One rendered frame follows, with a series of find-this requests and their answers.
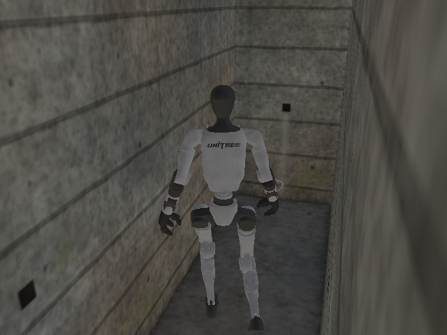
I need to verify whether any left robot hand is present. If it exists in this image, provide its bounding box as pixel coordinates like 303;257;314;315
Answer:
159;210;181;236

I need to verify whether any robot left thigh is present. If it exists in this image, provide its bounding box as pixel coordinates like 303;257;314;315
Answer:
191;204;215;259

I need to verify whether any robot torso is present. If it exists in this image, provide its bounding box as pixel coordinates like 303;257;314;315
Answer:
200;124;247;226

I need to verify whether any left robot upper arm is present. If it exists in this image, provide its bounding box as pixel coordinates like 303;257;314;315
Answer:
174;129;203;185

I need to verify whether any right robot upper arm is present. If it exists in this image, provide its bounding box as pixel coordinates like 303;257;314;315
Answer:
244;128;273;183

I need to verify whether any robot right forearm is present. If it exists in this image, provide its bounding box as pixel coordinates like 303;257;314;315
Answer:
262;167;278;202

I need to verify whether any right robot hand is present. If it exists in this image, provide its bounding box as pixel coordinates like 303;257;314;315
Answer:
256;198;279;216

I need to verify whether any robot left forearm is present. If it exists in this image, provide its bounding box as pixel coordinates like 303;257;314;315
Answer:
162;169;184;215

